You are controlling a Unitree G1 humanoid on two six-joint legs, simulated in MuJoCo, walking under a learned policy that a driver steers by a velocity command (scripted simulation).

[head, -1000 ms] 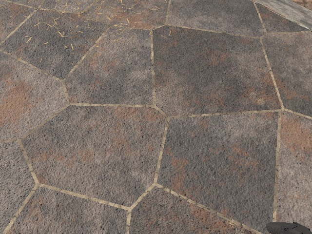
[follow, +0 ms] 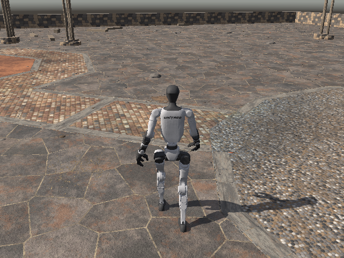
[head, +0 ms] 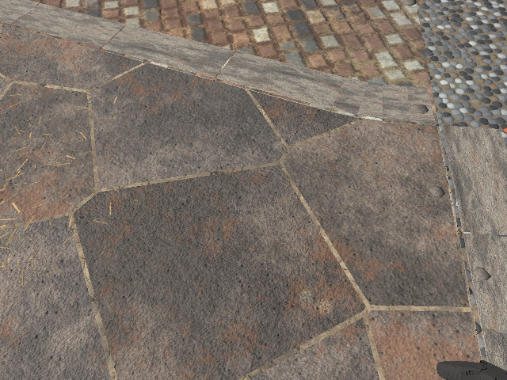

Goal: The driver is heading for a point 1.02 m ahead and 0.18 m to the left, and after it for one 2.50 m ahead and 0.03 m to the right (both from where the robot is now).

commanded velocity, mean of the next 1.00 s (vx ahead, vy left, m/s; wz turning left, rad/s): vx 0.50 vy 0.00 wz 0.34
